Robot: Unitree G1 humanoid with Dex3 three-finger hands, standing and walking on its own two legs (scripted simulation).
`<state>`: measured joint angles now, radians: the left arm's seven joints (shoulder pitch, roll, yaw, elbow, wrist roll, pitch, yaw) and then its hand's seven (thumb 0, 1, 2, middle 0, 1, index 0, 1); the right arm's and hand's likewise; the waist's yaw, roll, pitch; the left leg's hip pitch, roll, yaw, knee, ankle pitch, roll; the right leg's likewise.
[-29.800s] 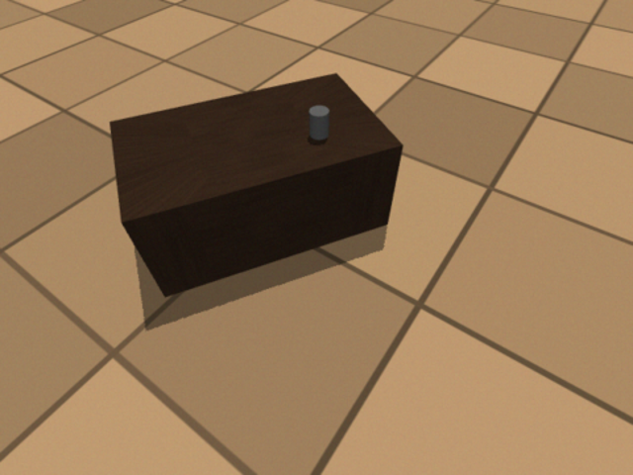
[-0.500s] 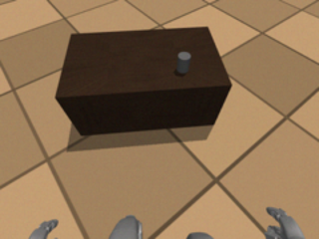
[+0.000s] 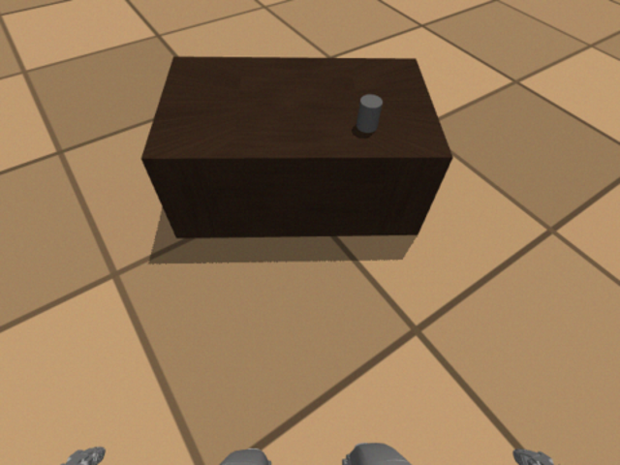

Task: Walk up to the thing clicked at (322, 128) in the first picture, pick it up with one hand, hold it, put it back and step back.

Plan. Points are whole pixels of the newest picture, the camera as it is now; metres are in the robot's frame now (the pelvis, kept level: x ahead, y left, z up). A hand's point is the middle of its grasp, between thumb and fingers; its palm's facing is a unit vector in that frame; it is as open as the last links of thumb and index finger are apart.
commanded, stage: step back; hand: right
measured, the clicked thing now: (369, 114) +1.12 -0.18 -0.29
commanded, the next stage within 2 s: stand in 0.94 s
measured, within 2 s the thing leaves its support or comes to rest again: neither
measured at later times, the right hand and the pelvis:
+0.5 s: hand out of the picture +0.05 -0.25 -0.14, palm faces -0.03 +0.94 -0.34, open 7.4 cm; pelvis -0.02 +0.00 +0.01, yaw +0 degrees
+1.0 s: hand out of the picture +0.12 -0.24 -0.13, palm faces -0.05 +0.94 -0.35, open 7.4 cm; pelvis +0.00 +0.00 +0.02, yaw +1 degrees
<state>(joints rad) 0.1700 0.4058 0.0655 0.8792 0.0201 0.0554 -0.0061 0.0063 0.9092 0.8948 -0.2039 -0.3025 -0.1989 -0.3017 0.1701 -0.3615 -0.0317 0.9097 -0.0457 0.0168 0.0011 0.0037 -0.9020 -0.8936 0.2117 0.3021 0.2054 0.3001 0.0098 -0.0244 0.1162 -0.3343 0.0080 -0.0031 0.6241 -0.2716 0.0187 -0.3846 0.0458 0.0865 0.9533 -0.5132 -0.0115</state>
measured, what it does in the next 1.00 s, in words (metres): steps on the spot: right foot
